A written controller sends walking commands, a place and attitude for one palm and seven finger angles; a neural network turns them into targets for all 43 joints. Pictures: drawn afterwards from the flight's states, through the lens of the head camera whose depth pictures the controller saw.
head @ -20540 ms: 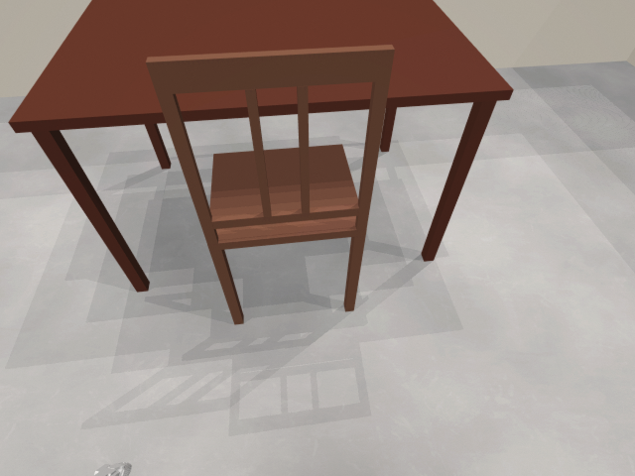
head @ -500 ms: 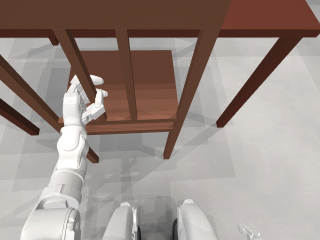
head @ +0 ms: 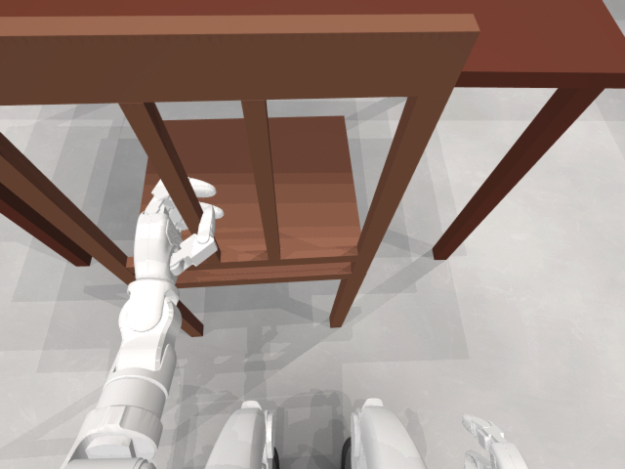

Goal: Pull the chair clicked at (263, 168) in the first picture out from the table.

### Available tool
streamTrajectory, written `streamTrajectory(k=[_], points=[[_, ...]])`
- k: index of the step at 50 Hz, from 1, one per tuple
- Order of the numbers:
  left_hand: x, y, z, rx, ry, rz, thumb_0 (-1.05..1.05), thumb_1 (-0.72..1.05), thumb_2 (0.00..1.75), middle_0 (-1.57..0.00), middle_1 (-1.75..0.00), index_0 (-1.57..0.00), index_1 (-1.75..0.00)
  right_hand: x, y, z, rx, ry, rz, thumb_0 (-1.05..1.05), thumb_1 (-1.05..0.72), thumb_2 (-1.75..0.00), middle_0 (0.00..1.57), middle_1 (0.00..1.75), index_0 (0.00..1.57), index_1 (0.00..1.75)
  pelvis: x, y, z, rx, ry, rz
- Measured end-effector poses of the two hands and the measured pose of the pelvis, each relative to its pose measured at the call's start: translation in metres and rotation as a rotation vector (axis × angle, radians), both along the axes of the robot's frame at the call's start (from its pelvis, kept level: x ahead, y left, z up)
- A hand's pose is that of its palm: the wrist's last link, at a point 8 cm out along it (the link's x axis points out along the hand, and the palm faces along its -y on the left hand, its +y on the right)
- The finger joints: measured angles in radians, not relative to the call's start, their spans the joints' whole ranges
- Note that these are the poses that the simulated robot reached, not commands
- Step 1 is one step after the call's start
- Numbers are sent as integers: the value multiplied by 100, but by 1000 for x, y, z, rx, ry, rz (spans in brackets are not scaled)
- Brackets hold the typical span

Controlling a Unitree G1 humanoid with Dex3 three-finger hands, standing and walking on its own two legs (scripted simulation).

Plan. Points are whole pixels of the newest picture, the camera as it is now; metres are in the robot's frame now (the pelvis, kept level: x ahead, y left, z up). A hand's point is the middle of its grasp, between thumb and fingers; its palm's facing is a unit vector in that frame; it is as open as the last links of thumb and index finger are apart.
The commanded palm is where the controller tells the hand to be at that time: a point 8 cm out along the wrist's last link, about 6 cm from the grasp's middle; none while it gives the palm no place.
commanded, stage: hook a spindle and tug to test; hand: left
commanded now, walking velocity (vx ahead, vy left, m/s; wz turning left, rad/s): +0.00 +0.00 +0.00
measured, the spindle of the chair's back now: (187, 203) +0.43 +0.16 +0.04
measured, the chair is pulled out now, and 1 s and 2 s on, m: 0.03 0.13 0.17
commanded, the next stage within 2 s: step backward, pulling the chair out in 0.02 s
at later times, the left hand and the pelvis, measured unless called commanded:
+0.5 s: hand (211, 245) +0.37 +0.13 +0.03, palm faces -0.03 -0.99 -0.14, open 5.4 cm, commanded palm +0.36 +0.18 +0.04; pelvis +0.01 +0.01 +0.09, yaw +0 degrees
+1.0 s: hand (217, 309) +0.30 +0.11 +0.03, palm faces +0.01 -0.99 -0.14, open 5.3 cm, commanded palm +0.29 +0.16 +0.04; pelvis -0.05 -0.01 +0.10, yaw +0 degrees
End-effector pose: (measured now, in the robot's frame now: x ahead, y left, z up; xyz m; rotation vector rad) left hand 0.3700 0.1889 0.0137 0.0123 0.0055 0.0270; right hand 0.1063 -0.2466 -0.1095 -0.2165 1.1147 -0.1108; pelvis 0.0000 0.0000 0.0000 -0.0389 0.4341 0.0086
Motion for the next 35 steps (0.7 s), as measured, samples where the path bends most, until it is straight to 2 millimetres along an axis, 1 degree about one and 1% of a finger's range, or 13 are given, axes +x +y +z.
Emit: streamTrajectory(k=[7,9,11,13,16,19,23,28,31,35], points=[[-2,0,0,5,-11,2,1,73,82,-41,-140,-39,-142,5,-3,-4,-10,-18,19,0,-90,-90,20,30,20,29,-5,-3,-4,0,-3,10],[-1,-1,5,48,41,9,2,72,83,-41,-137,-38,-142,2,-2,1,-10,3,-25,0,-90,-90,20,30,20,29,-9,-3,4,5,-53,13],[-1,-1,13,93,139,17,3,72,83,-40,-131,-38,-143,-2,2,16,-7,17,-73,1,-90,-90,20,30,20,29,-8,-2,21,10,-99,15],[-2,-2,21,114,239,30,5,73,83,-38,-125,-38,-143,-6,6,34,-1,24,-112,1,-91,-90,20,30,20,29,-4,0,40,15,-124,12],[-7,-5,28,99,347,44,6,74,82,-33,-116,-40,-144,-12,10,60,-9,32,-146,1,-90,-90,20,30,20,29,5,3,64,22,-156,3],[-10,-8,32,104,403,27,7,74,81,-32,-113,-43,-144,-17,8,79,-46,48,-153,1,-90,-90,20,30,20,29,11,6,79,18,-187,-1],[-12,-9,34,126,441,-13,8,72,80,-32,-115,-46,-144,-25,0,94,-104,73,-150,0,-90,-90,20,30,20,29,10,11,90,7,-220,0],[-17,-10,35,124,456,-29,8,73,79,-30,-115,-48,-144,-36,-6,101,-135,80,-159,0,-90,-90,20,30,20,29,1,14,95,5,-253,-12],[-23,-11,35,125,458,-30,8,73,79,-30,-116,-49,-144,-43,-6,100,-125,73,-168,0,-90,-90,20,30,20,29,-4,14,96,11,-270,-26],[-36,-13,36,123,465,-19,8,73,78,-30,-115,-49,-144,-51,-3,95,-89,66,-175,0,-90,-90,20,30,20,29,-12,9,97,12,-292,-37]])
